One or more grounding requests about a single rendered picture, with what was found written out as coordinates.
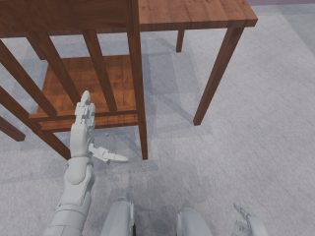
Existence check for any robot thigh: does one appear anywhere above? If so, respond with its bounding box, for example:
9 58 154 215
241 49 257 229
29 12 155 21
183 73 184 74
176 210 213 236
99 201 135 236

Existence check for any table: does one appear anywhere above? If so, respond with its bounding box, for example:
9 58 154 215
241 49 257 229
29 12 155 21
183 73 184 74
0 0 259 142

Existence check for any robot right thigh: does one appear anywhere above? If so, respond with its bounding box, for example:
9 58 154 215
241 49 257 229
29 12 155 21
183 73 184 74
176 210 213 236

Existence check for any robot left forearm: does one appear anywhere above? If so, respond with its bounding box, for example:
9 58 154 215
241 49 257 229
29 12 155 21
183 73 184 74
41 156 95 236

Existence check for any robot left hand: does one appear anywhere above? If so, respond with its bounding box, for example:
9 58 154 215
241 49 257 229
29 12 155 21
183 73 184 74
70 90 129 165

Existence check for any chair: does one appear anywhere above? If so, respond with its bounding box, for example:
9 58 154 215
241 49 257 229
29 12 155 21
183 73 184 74
0 0 149 161

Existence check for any robot right hand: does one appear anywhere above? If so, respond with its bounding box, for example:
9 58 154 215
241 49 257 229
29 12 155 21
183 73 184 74
231 202 270 236

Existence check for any robot left thigh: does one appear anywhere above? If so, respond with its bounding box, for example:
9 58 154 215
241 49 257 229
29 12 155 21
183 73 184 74
99 201 135 236

